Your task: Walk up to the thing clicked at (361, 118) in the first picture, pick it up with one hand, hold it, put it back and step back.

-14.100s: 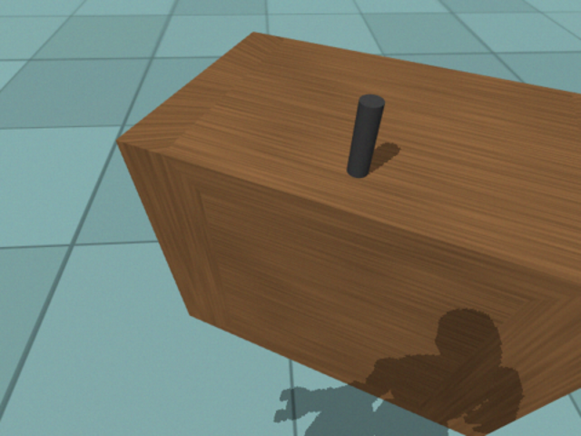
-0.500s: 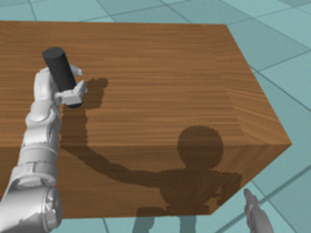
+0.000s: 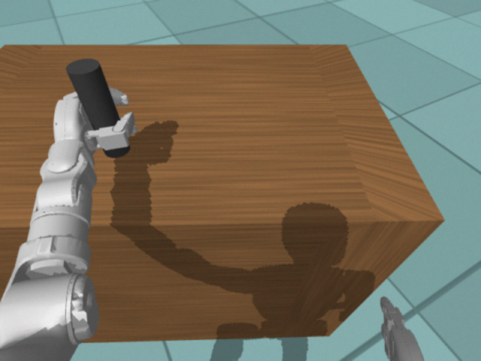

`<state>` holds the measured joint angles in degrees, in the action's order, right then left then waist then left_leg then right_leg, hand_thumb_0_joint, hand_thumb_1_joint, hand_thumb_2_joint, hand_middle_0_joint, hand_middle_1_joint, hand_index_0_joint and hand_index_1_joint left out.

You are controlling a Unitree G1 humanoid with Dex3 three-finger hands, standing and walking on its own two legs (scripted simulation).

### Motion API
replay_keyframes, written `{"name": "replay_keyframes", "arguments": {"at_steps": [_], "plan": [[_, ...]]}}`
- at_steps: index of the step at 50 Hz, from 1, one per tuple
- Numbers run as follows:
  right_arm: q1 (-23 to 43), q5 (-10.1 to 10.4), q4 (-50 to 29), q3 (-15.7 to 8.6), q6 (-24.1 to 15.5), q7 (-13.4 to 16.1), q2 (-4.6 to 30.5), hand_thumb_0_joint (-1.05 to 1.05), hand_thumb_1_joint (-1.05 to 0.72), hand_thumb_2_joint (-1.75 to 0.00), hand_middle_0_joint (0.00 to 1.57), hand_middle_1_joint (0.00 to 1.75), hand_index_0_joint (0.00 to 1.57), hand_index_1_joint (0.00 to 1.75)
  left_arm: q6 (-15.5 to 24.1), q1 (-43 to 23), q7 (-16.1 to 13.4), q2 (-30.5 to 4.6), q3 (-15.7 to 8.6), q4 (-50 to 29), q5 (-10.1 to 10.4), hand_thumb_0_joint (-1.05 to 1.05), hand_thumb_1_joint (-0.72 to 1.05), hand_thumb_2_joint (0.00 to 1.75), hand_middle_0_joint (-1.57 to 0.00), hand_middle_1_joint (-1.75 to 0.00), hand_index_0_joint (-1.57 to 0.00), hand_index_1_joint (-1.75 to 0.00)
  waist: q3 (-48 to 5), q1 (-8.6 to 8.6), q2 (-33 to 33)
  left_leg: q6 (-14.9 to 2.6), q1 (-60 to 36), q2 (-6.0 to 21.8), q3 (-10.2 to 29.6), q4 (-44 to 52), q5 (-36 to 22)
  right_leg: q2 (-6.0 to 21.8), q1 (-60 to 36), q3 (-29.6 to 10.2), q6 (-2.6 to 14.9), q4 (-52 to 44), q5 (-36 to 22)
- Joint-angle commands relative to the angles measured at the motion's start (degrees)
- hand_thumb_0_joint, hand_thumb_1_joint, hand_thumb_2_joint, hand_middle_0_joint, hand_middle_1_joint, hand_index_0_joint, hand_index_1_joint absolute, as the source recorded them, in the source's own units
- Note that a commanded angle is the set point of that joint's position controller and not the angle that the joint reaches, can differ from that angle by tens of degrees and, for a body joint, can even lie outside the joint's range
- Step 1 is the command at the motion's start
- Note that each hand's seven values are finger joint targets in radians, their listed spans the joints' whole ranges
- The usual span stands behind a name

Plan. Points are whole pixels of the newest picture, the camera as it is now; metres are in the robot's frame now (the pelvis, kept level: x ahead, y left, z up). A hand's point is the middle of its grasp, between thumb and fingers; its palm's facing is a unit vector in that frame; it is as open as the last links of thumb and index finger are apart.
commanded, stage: lift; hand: left
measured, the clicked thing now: (102, 113) +0.47 +0.19 +0.19
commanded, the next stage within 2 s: hold in 1.52 s
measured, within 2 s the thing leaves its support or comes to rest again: neither
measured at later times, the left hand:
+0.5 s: hand (106, 106) +0.44 +0.17 +0.22, palm faces +0.10 -0.99 -0.03, open 5.6 cm
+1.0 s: hand (68, 88) +0.38 +0.17 +0.29, palm faces +0.09 -1.00 -0.04, open 5.5 cm
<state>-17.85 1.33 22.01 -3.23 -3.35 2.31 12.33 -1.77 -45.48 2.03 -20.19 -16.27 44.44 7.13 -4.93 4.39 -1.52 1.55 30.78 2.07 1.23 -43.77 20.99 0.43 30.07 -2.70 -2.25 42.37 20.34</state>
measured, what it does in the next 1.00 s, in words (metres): stands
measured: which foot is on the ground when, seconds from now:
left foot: down 0.00-1.00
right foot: down 0.00-1.00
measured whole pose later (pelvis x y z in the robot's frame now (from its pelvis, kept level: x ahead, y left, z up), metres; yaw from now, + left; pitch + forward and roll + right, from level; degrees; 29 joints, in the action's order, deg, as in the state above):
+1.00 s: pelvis +0.00 +0.00 +0.02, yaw +2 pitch +0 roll +0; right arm -17.4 3.0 27.6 -4.3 -8.8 1.5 13.3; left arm -35.6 -36.6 5.0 -18.8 -16.1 5.5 11.5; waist -5.3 0.0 -3.8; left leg 1.6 18.4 0.8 2.5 -35.8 17.9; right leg 1.9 17.6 -1.1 -2.1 35.7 18.7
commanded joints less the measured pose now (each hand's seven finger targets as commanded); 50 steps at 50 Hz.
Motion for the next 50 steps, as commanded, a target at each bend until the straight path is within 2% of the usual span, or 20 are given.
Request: {"name": "replay_keyframes", "arguments": {"at_steps": [1, 3, 6, 8, 13, 14, 20, 21, 25, 26, 29, 30, 32, 35, 38, 39, 40, 41, 44, 50], "plan": [[4.00, 0.08, -8.93, -1.19, -3.86, 0.55, 5.86, 0.00, 0.56, -0.05, 0.05, 0.05, 0.05, 0.05, 4.64, -31.39, 0.58, -12.44, -1.36, -12.75, 1.03, 0.00, 0.59, 1.46, -1.44, -1.49, -1.43, -1.51, -20.97, -0.41, -0.86, -1.83, -11.47, -1.21, -2.06, 5.28, -15.58, -1.18, -7.41, 3.79, 1.91, -5.31, -16.12], [3.56, 0.15, -8.51, -3.66, -3.67, 0.96, 8.13, 0.00, 0.56, -0.05, 0.05, 0.05, 0.05, 0.05, 4.71, -33.55, 0.54, -15.48, -2.76, -14.22, 0.97, 0.00, 0.59, 1.45, -1.43, -1.49, -1.43, -1.51, -22.69, 0.01, -1.36, -1.96, -12.27, -1.44, -2.26, 5.31, -15.23, -0.93, -7.75, 3.53, 1.74, -5.82, -16.33], [2.86, 0.18, -7.29, -2.13, -4.07, 0.87, 6.46, 0.00, 0.55, -0.05, 0.05, 0.05, 0.05, 0.05, 4.39, -35.08, 0.56, -14.28, -1.80, -16.51, 0.97, 0.00, 0.63, 1.40, -1.41, -1.49, -1.43, -1.49, -23.80, -0.01, -3.21, -1.75, -14.67, -1.33, -2.20, 5.37, -16.90, -0.98, -7.42, 3.61, 1.84, -5.68, -17.72], [3.95, 0.27, -9.28, -4.04, -4.58, 1.34, 9.02, 0.00, 0.55, -0.05, 0.05, 0.05, 0.05, 0.05, 3.82, -32.75, 0.45, -14.76, -2.45, -13.52, 1.04, 0.00, 0.65, 1.41, -1.42, -1.49, -1.43, -1.49, -23.13, 0.31, 0.04, -1.95, -14.22, -1.18, -2.02, 5.75, -15.59, -1.13, -8.10, 3.86, 1.71, -6.25, -16.39], [2.43, 0.47, -10.26, -4.20, -5.16, 1.65, 8.99, 0.00, 0.55, -0.05, 0.05, 0.05, 0.05, 0.05, 2.77, -29.98, 0.93, -15.53, -2.74, -15.66, 1.20, 0.00, 0.66, 1.41, -1.44, -1.50, -1.45, -1.50, -23.02, -0.32, 0.27, -1.96, -14.94, -1.37, -2.22, 6.11, -17.07, -1.04, -9.90, 4.04, 1.55, -6.60, -17.82], [3.72, 0.53, -10.58, -2.31, -5.35, 1.32, 6.62, 0.00, 0.55, -0.05, 0.05, 0.05, 0.05, 0.05, 2.79, -32.34, 0.99, -13.10, -1.02, -20.46, 1.46, 0.00, 0.65, 1.41, -1.43, -1.50, -1.45, -1.50, -23.35, -1.23, -1.58, -1.70, -14.74, -1.47, -2.23, 6.49, -17.00, -1.03, -10.19, 4.10, 1.77, -6.54, -17.57], [2.08, 0.56, -9.89, -3.46, -6.23, 1.44, 7.59, 0.00, 0.56, -0.05, 0.05, 0.05, 0.05, 0.05, -0.79, -31.19, 0.88, -13.21, -0.92, -26.00, 1.51, 0.00, 0.66, 1.43, -1.42, -1.50, -1.44, -1.50, -22.78, -1.05, -2.73, -1.64, -17.07, -1.59, -2.44, 7.32, -18.02, -1.09, -10.65, 4.38, 1.71, -7.50, -18.42], [1.08, 0.60, -9.04, -1.71, -6.52, 1.18, 5.60, 0.00, 0.56, -0.05, 0.05, 0.05, 0.05, 0.05, -1.43, -31.32, 0.89, -12.80, -0.96, -27.87, 1.85, 0.00, 0.69, 1.43, -1.42, -1.50, -1.43, -1.50, -21.92, -1.87, -3.60, -1.52, -17.01, -1.59, -2.43, 7.44, -18.65, -1.12, -10.84, 4.68, 1.77, -7.48, -18.50], [3.03, 0.81, -9.30, -2.66, -7.04, 1.11, 6.75, 0.00, 0.57, -0.05, 0.05, 0.05, 0.05, 0.05, -5.45, -27.18, 0.83, -13.40, -2.25, -30.68, 2.12, 0.00, 0.68, 1.41, -1.39, -1.47, -1.41, -1.47, -19.64, -2.73, -1.42, -1.63, -16.61, -1.79, -2.39, 8.33, -18.24, -1.06, -12.18, 4.89, 1.64, -8.58, -18.05], [2.71, 0.84, -9.36, -3.71, -7.51, 1.15, 7.32, 0.00, 0.57, -0.05, 0.05, 0.05, 0.05, 0.05, -6.28, -28.85, 0.99, -12.16, -0.91, -35.91, 2.32, 0.00, 0.66, 1.41, -1.39, -1.47, -1.41, -1.48, -20.54, -2.16, -2.05, -1.61, -18.29, -1.75, -2.25, 8.62, -18.62, -1.06, -12.46, 5.03, 1.61, -8.77, -18.36], [2.65, 0.93, -9.48, -4.45, -7.92, 1.13, 8.15, 0.00, 0.57, -0.05, 0.05, 0.05, 0.05, 0.05, -10.33, -25.53, 1.12, -13.08, -3.16, -36.86, 2.66, 0.00, 0.66, 1.39, -1.37, -1.45, -1.38, -1.45, -20.38, -2.62, -0.21, -1.71, -18.98, -1.80, -2.22, 9.10, -19.23, -1.05, -13.79, 5.34, 1.41, -9.19, -18.71], [2.32, 1.14, -7.91, -2.57, -7.65, 0.78, 6.01, 0.00, 0.57, -0.05, 0.05, 0.05, 0.05, 0.05, -11.73, -24.57, 1.33, -10.76, -1.52, -39.37, 2.80, 0.00, 0.68, 1.40, -1.37, -1.45, -1.38, -1.45, -19.75, -3.64, -1.87, -1.48, -19.15, -1.83, -2.00, 9.45, -20.91, -1.06, -14.21, 5.68, 1.73, -8.83, -19.78], [2.58, 1.23, -6.39, -3.39, -7.39, 0.61, 6.82, 0.00, 0.57, -0.05, 0.05, 0.05, 0.05, 0.05, -14.79, -20.28, 1.75, -10.63, -2.64, -37.95, 3.24, 0.00, 0.67, 1.40, -1.37, -1.46, -1.39, -1.46, -16.33, -3.72, -0.87, -1.35, -18.56, -1.63, -1.66, 10.31, -19.54, -1.34, -13.15, 6.01, 1.78, -9.57, -17.81], [4.94, 1.36, -8.24, -4.00, -7.78, 0.43, 7.57, 0.00, 0.57, -0.05, 0.05, 0.05, 0.05, 0.05, -18.20, -23.46, 2.66, -10.13, -1.06, -45.54, 3.40, 0.00, 0.70, 1.42, -1.38, -1.48, -1.40, -1.48, -18.12, -3.12, -0.27, -1.90, -20.22, -2.36, -2.09, 10.50, -19.30, -0.73, -13.92, 5.55, 1.42, -10.42, -18.71], [4.21, 1.49, -6.55, -2.02, -7.79, 0.15, 6.11, 0.00, 0.57, -0.05, 0.05, 0.05, 0.05, 0.05, -22.08, -20.74, 3.22, -10.43, -2.52, -45.62, 4.20, 0.00, 0.70, 1.42, -1.37, -1.47, -1.39, -1.47, -16.24, -3.41, 0.96, -2.14, -20.27, -2.51, -2.10, 10.73, -19.05, -0.56, -14.05, 5.68, 1.20, -10.97, -18.31], [5.43, 1.56, -6.18, -3.70, -7.97, 0.27, 7.49, 0.00, 0.57, -0.05, 0.05, 0.05, 0.05, 0.05, -23.18, -20.18, 3.01, -10.54, -2.81, -46.15, 4.37, 0.00, 0.69, 1.42, -1.38, -1.47, -1.39, -1.47, -15.39, -3.70, 1.56, -2.10, -20.03, -2.44, -1.98, 11.07, -18.55, -0.66, -13.84, 5.79, 1.26, -11.09, -17.70], [5.29, 1.49, -6.57, -2.68, -7.97, 0.05, 7.04, 0.00, 0.57, -0.05, 0.05, 0.05, 0.05, 0.05, -24.50, -18.72, 3.15, -8.88, -1.77, -44.37, 4.34, 0.00, 0.70, 1.42, -1.38, -1.47, -1.39, -1.47, -15.71, -3.32, 1.98, -2.17, -20.35, -2.48, -1.92, 11.12, -18.75, -0.62, -14.06, 5.83, 1.21, -11.15, -18.02], [5.49, 1.60, -5.97, -3.25, -8.10, -0.08, 7.46, 0.00, 0.57, -0.05, 0.05, 0.05, 0.05, 0.05, -24.72, -22.47, 2.99, -11.20, -2.62, -51.85, 4.59, 0.00, 0.72, 1.42, -1.38, -1.48, -1.40, -1.48, -15.74, -3.80, -0.49, -1.98, -20.64, -2.71, -2.00, 11.36, -17.89, -0.56, -13.65, 5.81, 1.32, -11.39, -17.12], [4.60, 1.75, -5.31, -4.23, -8.56, -0.04, 7.96, 0.00, 0.57, -0.05, 0.05, 0.05, 0.05, 0.05, -26.90, -23.93, 3.00, -11.56, -2.99, -54.27, 4.93, 0.00, 0.73, 1.42, -1.37, -1.46, -1.39, -1.47, -16.82, -3.08, -0.03, -2.13, -22.53, -2.88, -2.00, 11.06, -18.83, -0.36, -13.75, 5.80, 1.05, -11.46, -18.08], [6.47, 2.10, -3.75, -3.16, -9.26, -0.79, 7.18, 0.00, 0.57, -0.05, 0.05, 0.05, 0.05, 0.05, -31.70, -19.96, 3.10, -10.71, -3.86, -52.14, 5.89, 0.00, 0.72, 1.40, -1.37, -1.46, -1.39, -1.46, -13.21, -4.02, 1.67, -2.27, -20.25, -3.21, -1.80, 12.31, -14.58, -0.21, -13.21, 5.93, 1.11, -12.95, -13.99]]}}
